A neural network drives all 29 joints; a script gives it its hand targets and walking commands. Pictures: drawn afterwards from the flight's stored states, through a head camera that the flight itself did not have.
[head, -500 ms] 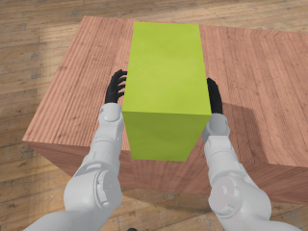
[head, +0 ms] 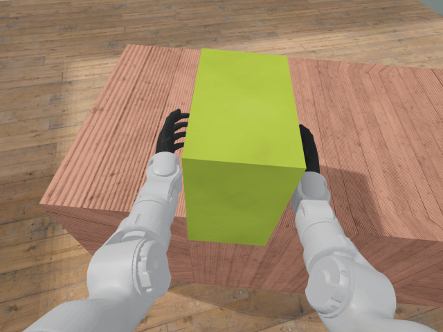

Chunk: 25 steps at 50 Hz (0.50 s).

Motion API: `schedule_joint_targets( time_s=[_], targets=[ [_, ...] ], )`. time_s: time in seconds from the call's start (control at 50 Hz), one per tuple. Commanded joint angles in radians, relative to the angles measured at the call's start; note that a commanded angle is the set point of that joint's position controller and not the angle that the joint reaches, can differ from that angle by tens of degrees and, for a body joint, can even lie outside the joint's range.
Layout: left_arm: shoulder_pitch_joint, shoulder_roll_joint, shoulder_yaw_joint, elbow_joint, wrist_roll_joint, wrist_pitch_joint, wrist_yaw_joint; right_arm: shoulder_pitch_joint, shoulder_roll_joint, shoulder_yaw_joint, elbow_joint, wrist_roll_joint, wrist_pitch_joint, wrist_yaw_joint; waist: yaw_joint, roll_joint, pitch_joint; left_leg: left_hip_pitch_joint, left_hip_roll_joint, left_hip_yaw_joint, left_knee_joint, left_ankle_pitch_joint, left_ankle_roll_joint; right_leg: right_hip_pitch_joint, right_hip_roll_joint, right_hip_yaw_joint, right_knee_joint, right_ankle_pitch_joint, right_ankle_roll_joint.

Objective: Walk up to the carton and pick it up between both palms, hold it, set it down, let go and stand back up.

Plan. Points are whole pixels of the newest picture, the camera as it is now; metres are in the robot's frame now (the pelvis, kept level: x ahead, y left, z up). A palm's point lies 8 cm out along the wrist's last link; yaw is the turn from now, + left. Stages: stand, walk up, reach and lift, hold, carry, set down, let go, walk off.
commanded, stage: reach and lift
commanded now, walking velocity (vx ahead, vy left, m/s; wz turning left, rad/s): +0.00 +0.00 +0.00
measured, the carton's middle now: (235, 152) +0.47 +0.00 +0.02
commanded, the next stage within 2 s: none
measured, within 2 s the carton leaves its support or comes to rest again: neither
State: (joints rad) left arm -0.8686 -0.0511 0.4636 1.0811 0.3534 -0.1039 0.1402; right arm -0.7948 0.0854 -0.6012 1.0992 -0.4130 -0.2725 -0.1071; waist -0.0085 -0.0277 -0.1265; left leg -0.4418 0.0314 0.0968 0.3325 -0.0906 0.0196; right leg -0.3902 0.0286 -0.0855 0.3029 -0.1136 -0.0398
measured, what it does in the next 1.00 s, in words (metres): stands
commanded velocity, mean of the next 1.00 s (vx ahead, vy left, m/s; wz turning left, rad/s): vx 0.00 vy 0.00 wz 0.00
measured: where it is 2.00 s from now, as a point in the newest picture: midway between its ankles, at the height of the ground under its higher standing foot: outside the picture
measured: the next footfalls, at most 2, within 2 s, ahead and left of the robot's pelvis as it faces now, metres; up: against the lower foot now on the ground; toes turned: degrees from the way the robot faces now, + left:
none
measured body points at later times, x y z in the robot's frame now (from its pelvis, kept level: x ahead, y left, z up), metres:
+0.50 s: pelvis +0.00 +0.00 +0.00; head -0.01 +0.03 +0.45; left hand +0.43 +0.16 +0.13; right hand +0.43 -0.11 +0.13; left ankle +0.03 +0.11 -0.74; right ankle +0.01 -0.09 -0.74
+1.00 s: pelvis -0.01 +0.01 +0.00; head -0.04 +0.04 +0.45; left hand +0.41 +0.16 +0.17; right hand +0.41 -0.11 +0.16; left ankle +0.03 +0.11 -0.75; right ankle +0.01 -0.09 -0.74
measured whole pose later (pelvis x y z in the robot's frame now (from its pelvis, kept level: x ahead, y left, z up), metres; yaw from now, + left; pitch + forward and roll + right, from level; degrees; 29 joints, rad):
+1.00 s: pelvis -0.01 +0.01 +0.00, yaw +2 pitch -3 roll -1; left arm -0.82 -0.01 0.30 0.62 0.26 0.48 0.13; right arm -0.86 0.01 -0.19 0.92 0.05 0.16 -0.16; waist -0.06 -0.05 -0.02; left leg -0.17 0.02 0.07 0.35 -0.13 0.03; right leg -0.08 0.02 -0.11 0.27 -0.14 -0.02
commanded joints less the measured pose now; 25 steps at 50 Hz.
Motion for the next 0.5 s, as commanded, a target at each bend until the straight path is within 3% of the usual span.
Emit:
schedule_joint_targets(
  time_s=[0.0, 0.02, 0.04, 0.06, 0.08, 0.14, 0.24, 0.34, 0.48],
  targets=[
    [-0.656, -0.560, -0.217, -0.074, 0.025, -0.041, -0.120, -0.743, 0.514, 0.283, -0.106, -0.049, -0.060, 0.154, 0.015, 0.020, -0.659, 0.254, 0.006, -0.003, -0.021, 0.093, -0.010, 0.378, -0.042, 0.014, 0.049, 0.362, 0.055],
    [-0.650, -0.551, -0.202, -0.064, 0.030, -0.027, -0.123, -0.746, 0.507, 0.273, -0.099, -0.047, -0.049, 0.155, 0.015, 0.018, -0.635, 0.257, 0.007, -0.002, -0.029, 0.073, -0.008, 0.379, -0.043, 0.016, 0.041, 0.335, 0.055],
    [-0.477, -0.484, -0.173, -0.045, 0.060, 0.022, -0.116, -0.679, 0.454, 0.345, -0.036, 0.016, 0.002, 0.179, 0.170, 0.055, -0.506, 0.312, 0.022, 0.008, -0.043, 0.073, 0.008, 0.344, -0.021, 0.033, 0.011, 0.192, 0.011],
    [-0.539, -0.474, -0.186, -0.075, 0.042, 0.057, -0.114, -0.697, 0.439, 0.338, -0.056, 0.037, 0.023, 0.183, 0.117, 0.032, -0.499, 0.357, 0.020, 0.014, -0.040, 0.064, 0.005, 0.284, -0.016, 0.021, -0.013, 0.118, 0.022],
    [-0.541, -0.485, -0.196, -0.089, 0.026, 0.087, -0.114, -0.721, 0.442, 0.341, -0.046, 0.050, 0.038, 0.179, 0.123, 0.021, -0.510, 0.321, 0.018, 0.013, -0.039, 0.079, 0.006, 0.276, -0.020, 0.022, -0.023, 0.098, 0.022],
    [-0.628, -0.522, -0.257, -0.164, -0.047, 0.118, -0.115, -0.775, 0.476, 0.346, -0.103, 0.085, 0.062, 0.172, 0.071, -0.002, -0.572, 0.366, 0.013, 0.020, -0.027, 0.072, -0.001, 0.273, -0.019, 0.028, -0.025, 0.124, 0.033],
    [-0.720, -0.582, -0.355, -0.262, -0.131, 0.121, -0.105, -0.810, 0.530, 0.375, -0.167, 0.129, 0.101, 0.155, 0.010, 0.038, -0.678, 0.403, 0.002, -0.002, 0.005, 0.094, -0.020, 0.331, -0.026, 0.035, -0.001, 0.236, 0.032],
    [-0.687, -0.587, -0.375, -0.291, -0.150, 0.187, -0.114, -0.777, 0.522, 0.394, -0.161, 0.177, 0.162, 0.135, -0.017, 0.053, -0.607, 0.452, -0.002, -0.033, 0.013, 0.142, -0.037, 0.349, -0.022, 0.029, -0.005, 0.275, 0.038],
    [-0.576, -0.592, -0.360, -0.345, -0.113, 0.304, -0.152, -0.758, 0.487, 0.461, -0.207, 0.279, 0.218, 0.110, -0.021, 0.051, -0.460, 0.500, -0.023, -0.050, 0.018, 0.247, -0.053, 0.426, -0.004, 0.018, -0.015, 0.358, 0.061]
  ],
)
